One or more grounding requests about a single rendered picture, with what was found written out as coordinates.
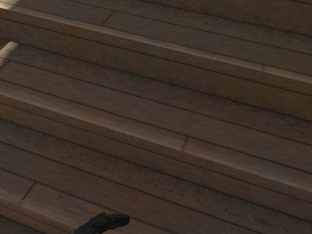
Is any robot left hand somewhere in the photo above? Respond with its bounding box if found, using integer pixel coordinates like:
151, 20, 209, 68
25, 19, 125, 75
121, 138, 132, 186
74, 212, 130, 234

